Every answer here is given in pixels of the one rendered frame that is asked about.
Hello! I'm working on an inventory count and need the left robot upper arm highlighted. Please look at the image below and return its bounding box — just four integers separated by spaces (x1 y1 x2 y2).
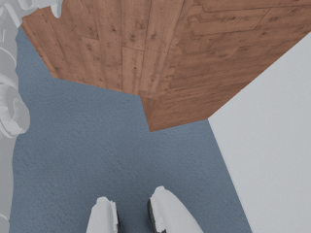
0 82 30 233

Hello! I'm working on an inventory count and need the right robot thigh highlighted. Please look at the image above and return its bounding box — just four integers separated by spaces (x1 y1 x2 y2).
150 189 204 233

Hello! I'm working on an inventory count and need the cupboard door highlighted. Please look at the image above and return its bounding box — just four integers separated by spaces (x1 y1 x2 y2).
20 0 193 100

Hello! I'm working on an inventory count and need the robot left hand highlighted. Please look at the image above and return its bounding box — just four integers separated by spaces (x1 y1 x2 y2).
12 0 63 18

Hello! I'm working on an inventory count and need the right robot shin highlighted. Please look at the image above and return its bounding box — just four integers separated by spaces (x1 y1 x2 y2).
153 185 171 233

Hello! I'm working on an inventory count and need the left robot forearm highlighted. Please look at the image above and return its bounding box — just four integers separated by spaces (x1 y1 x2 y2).
0 0 22 91

